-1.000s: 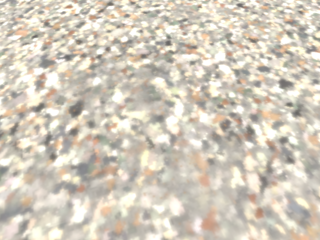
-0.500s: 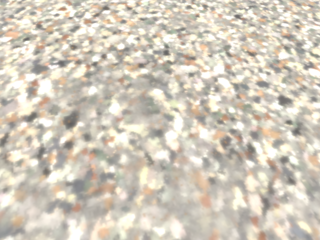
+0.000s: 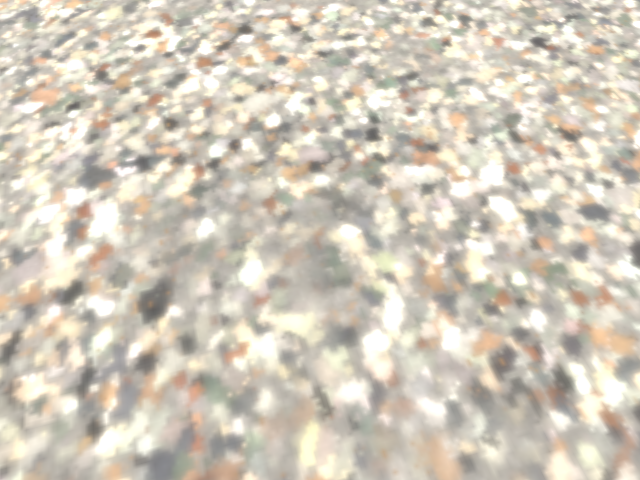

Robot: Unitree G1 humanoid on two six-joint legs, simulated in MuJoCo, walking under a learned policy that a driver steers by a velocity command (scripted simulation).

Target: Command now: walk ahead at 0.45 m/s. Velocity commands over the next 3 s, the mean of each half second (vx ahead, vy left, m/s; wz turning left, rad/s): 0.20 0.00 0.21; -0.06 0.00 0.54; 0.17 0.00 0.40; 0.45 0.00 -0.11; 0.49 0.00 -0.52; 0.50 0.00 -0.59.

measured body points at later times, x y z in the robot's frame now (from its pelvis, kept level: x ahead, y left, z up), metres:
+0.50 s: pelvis +0.19 +0.05 -0.01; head +0.23 +0.07 +0.44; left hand +0.28 +0.34 -0.14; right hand +0.35 -0.21 -0.11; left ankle +0.28 +0.14 -0.74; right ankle +0.20 -0.11 -0.68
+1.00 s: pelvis +0.20 -0.01 +0.00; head +0.25 -0.02 +0.45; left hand +0.23 +0.30 -0.10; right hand +0.42 -0.24 -0.12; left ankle +0.09 +0.11 -0.64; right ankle +0.27 -0.10 -0.74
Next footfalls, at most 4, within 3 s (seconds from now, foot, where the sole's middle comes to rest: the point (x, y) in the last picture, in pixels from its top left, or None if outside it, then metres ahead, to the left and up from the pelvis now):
0.28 left None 0.32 0.14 -0.78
0.74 right None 0.31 -0.09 -0.78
1.20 left None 0.08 0.10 -0.78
1.70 right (301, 473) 0.50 0.08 -0.78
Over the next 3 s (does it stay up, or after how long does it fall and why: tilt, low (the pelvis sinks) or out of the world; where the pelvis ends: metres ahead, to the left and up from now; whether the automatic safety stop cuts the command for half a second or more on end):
stays up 0.95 0.32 0.01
